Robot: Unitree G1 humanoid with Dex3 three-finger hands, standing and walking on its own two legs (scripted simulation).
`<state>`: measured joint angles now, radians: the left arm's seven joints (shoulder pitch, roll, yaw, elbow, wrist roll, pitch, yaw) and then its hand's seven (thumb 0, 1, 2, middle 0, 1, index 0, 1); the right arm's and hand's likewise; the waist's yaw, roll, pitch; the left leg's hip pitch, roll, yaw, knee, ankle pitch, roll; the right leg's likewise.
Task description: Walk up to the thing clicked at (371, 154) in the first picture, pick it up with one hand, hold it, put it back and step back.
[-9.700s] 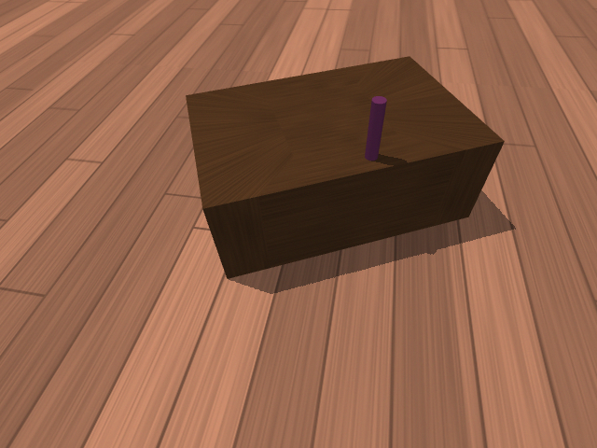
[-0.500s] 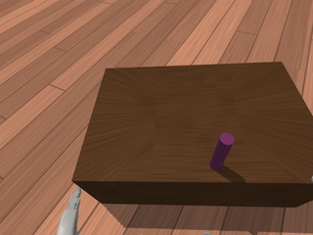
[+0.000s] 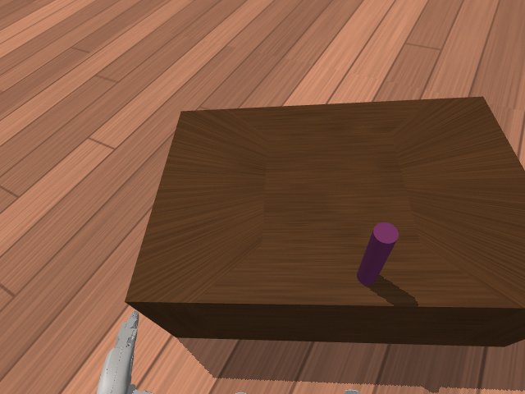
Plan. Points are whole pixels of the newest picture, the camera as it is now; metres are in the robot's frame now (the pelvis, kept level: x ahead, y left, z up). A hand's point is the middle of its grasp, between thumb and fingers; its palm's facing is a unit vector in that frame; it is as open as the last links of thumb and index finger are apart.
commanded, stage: go down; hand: right
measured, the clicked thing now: (374, 257) +0.43 -0.17 -0.21
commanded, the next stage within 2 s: approach in 0.10 s
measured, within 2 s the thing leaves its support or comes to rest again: neither
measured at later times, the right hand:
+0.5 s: hand (518, 243) +0.36 -0.34 +0.00, palm faces +0.16 +0.99 +0.01, open 17.7 cm
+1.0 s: hand (419, 274) +0.40 -0.27 -0.23, palm faces +0.10 +0.99 +0.05, open 17.7 cm
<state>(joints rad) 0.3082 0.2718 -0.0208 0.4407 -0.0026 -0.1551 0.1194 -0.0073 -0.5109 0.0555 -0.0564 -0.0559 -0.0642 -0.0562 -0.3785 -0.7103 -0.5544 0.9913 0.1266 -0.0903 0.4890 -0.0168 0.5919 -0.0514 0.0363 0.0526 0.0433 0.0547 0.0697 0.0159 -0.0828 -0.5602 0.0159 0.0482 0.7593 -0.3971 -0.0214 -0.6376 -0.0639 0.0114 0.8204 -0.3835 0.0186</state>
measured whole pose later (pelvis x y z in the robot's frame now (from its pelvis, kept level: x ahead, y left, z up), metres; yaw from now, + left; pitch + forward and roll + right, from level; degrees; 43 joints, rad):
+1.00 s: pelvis -0.07 -0.01 -0.17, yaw +5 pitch +30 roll +7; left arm 0.42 0.33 0.10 -0.19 0.10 -0.22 -0.04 -0.01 -0.54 0.06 -0.06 -0.04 -0.06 -0.05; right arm -0.56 -0.67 -0.73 1.17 0.13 -0.67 0.42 -0.02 0.61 -0.03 0.05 0.05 0.05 0.05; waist 0.32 0.07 -0.15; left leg -1.48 -0.01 0.07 1.56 -0.61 -0.03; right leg -1.58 -0.09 0.09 1.64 -0.60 0.02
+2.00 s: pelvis -0.07 +0.00 -0.19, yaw +5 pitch +31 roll +6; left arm 0.50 0.33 0.22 -0.47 0.08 -0.14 -0.11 -0.01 -0.55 0.07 -0.06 -0.05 -0.05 -0.06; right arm -0.56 -0.44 -0.57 0.99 -0.02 -0.65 0.08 -0.02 0.56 -0.01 0.30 0.12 0.29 0.12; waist 0.34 0.04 -0.17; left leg -1.56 -0.02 0.06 1.67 -0.64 -0.02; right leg -1.65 -0.10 0.09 1.72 -0.62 0.02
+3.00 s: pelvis -0.07 +0.00 -0.19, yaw +5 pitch +30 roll +6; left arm 0.52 0.32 0.20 -0.49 0.06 -0.11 -0.10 -0.01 -0.56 0.08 -0.07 -0.05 -0.06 -0.07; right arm -0.55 -0.44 -0.56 0.91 -0.03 -0.56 0.05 -0.02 -0.05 -1.14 0.93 1.13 0.94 1.14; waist 0.34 0.05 -0.17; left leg -1.54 -0.02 0.06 1.63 -0.62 -0.02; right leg -1.62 -0.10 0.09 1.69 -0.61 0.02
